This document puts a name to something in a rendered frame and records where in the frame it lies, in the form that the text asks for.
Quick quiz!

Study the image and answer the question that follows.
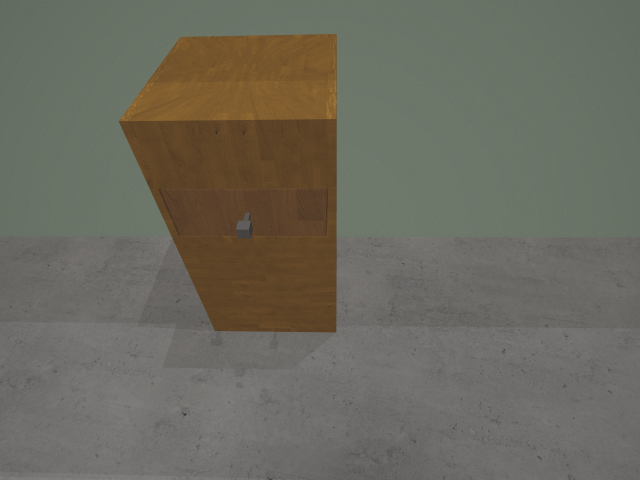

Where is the drawer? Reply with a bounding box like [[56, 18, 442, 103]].
[[161, 188, 328, 236]]

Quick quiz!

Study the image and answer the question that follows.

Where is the cabinet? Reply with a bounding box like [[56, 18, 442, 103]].
[[119, 34, 337, 332]]

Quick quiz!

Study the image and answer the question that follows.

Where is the handle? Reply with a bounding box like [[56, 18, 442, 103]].
[[236, 213, 253, 239]]

